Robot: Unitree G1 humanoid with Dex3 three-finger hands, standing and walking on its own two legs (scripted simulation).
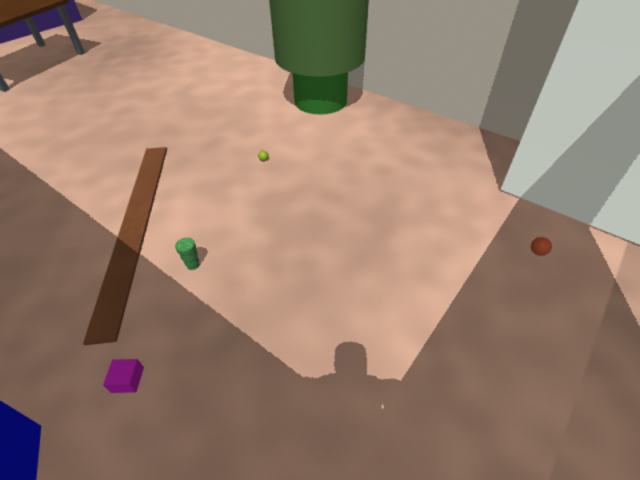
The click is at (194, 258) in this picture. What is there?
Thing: tapered cup
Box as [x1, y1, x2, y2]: [175, 238, 198, 269]
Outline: 182,238 175,244 176,250 184,261 185,265 189,269 194,269 198,266 195,244 193,240 190,238
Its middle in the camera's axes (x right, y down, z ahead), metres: -0.55 +0.04 +1.59
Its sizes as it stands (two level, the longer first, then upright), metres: 0.075 0.075 0.130
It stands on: the floor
